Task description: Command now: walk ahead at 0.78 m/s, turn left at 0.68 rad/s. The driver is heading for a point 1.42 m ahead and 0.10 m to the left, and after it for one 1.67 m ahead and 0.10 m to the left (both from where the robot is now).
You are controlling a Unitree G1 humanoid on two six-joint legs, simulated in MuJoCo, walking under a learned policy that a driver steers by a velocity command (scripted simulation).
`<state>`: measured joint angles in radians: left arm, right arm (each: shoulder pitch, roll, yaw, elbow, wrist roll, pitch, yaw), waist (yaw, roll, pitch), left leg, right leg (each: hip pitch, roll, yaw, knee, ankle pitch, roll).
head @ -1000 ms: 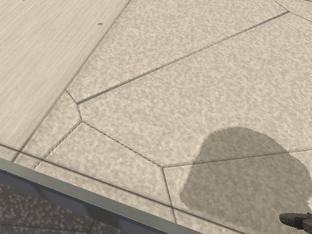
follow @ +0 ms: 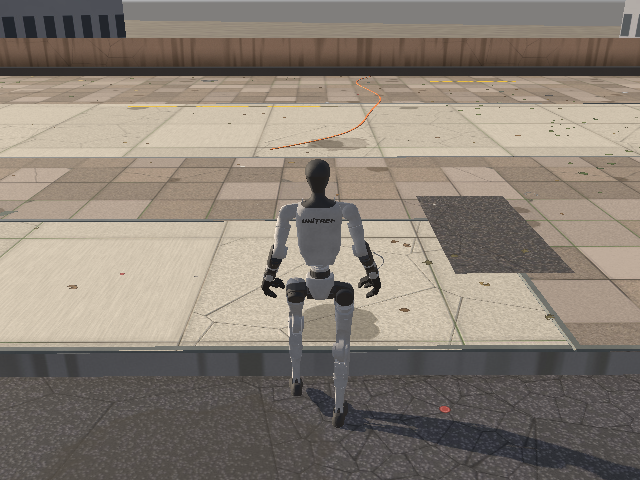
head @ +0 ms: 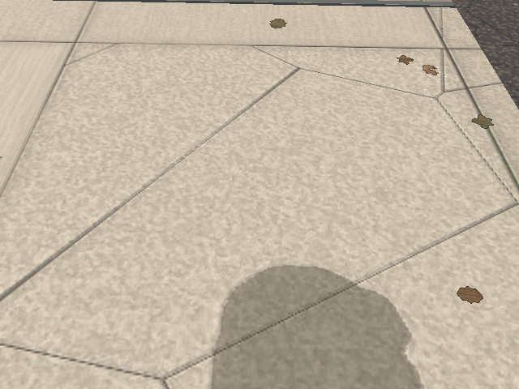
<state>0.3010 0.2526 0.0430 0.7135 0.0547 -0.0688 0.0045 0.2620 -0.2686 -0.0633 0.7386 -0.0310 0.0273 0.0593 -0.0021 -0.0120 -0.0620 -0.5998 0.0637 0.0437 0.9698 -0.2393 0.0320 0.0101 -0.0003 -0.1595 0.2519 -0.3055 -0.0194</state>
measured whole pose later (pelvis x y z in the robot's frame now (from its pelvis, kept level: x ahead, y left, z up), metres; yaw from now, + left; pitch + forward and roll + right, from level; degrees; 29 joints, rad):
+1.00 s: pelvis +0.81 +0.23 +0.14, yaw -12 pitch +4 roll +1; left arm 0.35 0.36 0.10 0.79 0.01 -0.06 0.00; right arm 0.17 -0.27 -0.03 0.65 -0.07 -0.10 -0.01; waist 0.04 -0.03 -0.02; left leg -0.40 0.03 0.06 0.60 -0.26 -0.02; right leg -0.37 0.06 0.08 1.33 -0.31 -0.11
